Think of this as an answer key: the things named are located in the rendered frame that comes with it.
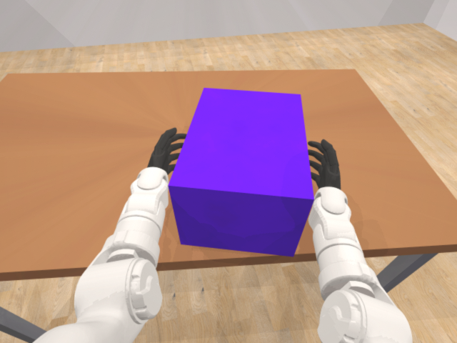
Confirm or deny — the left robot upper arm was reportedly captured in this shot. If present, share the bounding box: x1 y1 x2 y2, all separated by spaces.
33 257 163 343

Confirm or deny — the right robot hand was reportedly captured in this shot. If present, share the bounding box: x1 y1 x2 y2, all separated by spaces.
308 139 341 190

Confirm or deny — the table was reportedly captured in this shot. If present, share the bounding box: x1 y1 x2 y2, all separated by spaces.
0 69 457 343

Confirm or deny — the left robot hand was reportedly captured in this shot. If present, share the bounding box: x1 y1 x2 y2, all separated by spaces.
147 128 186 175

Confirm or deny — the carton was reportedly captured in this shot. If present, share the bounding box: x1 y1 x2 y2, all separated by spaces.
168 88 314 257

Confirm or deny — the robot left forearm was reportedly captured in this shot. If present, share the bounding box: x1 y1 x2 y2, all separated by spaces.
74 167 169 318

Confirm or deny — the robot right forearm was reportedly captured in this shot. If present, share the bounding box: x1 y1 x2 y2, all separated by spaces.
308 187 413 342

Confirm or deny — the right robot upper arm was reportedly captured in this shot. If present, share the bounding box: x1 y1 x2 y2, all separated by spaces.
317 289 413 343

